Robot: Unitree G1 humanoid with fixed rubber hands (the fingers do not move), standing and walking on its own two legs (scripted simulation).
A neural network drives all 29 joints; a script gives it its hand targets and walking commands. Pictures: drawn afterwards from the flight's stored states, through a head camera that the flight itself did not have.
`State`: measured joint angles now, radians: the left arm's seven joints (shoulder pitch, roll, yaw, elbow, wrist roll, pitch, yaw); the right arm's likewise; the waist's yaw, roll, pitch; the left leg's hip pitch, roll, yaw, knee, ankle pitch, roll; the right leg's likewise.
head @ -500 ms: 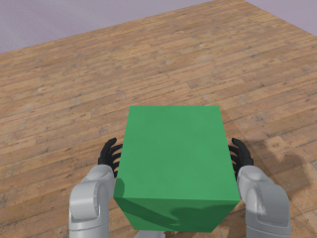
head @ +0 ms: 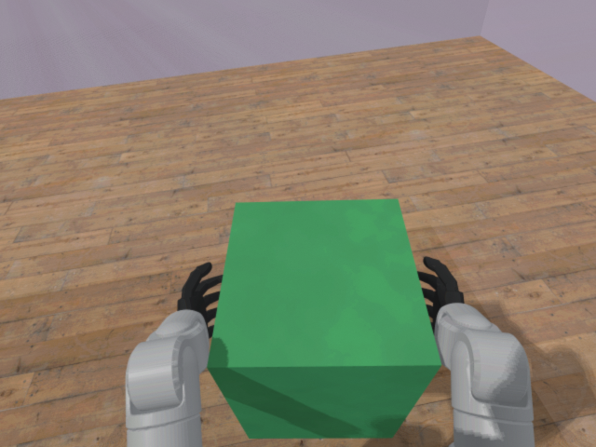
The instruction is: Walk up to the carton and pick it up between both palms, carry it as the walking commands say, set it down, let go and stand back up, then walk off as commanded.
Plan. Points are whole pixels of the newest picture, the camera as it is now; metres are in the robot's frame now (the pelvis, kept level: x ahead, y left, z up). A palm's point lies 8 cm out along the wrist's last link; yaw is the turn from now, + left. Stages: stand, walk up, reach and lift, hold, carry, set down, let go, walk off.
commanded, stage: carry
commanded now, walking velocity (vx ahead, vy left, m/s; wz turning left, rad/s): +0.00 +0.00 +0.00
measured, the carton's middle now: (318, 326) +0.30 +0.02 +0.01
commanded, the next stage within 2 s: none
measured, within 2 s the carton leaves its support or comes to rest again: neither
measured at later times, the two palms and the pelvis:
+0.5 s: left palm (216, 341) +0.23 +0.13 +0.10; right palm (494, 354) +0.22 -0.18 +0.09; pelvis -0.04 -0.02 +0.00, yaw -2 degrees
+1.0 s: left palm (214, 321) +0.26 +0.14 +0.09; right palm (475, 332) +0.25 -0.17 +0.09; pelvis -0.01 -0.01 +0.00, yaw -2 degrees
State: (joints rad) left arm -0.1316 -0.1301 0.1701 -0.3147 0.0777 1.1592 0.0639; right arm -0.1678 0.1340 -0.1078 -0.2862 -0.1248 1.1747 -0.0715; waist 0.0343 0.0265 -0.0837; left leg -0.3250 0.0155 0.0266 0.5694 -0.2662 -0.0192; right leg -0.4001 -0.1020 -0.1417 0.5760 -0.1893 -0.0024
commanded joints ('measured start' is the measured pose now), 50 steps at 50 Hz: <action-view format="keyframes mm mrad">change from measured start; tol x2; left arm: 1 -499 -824 -750 -23 -390 30 -271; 4 -520 -823 -737 -18 -385 34 -269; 12 -497 -822 -708 -22 -353 49 -246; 25 -497 -808 -710 -62 -354 64 -243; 50 -490 -797 -685 -27 -320 10 -239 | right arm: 1 -444 831 687 -39 337 2 229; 7 -497 842 702 -41 379 19 236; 21 -488 853 714 -66 405 44 237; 50 -456 813 653 -28 341 -11 227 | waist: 1 -36 -70 -176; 4 -34 -45 -145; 9 -33 -18 -169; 22 -39 -84 -212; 32 -27 -15 -213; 50 -35 -33 -244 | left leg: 1 3 92 -77 -129 -81 20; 4 -55 104 -106 -190 -178 21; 7 -91 109 -113 -218 -212 17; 13 -94 92 -81 -189 -187 6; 22 -39 56 -13 -115 -111 7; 33 -102 101 -67 -184 -195 8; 40 -81 100 -63 -162 -137 7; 50 -46 108 -55 -133 15 11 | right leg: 1 69 -96 131 -186 -197 23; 3 53 -84 119 -196 -264 32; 10 103 -74 126 -179 -253 35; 17 66 -88 168 -244 -328 29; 23 37 -84 165 -264 -360 24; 31 86 -52 149 -197 -257 30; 43 88 -68 166 -214 -220 21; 50 127 -68 145 -179 -102 12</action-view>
